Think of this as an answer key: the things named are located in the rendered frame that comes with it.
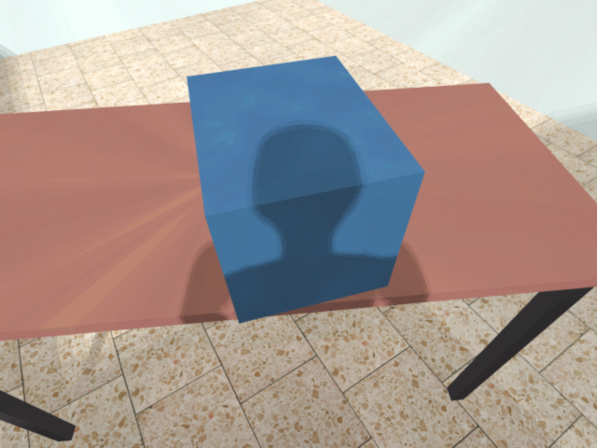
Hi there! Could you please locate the table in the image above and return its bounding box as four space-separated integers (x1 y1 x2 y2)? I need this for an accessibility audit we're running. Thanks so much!
0 83 597 441

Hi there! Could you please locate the carton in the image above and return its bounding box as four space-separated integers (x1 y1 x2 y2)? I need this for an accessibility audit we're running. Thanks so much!
187 56 425 324

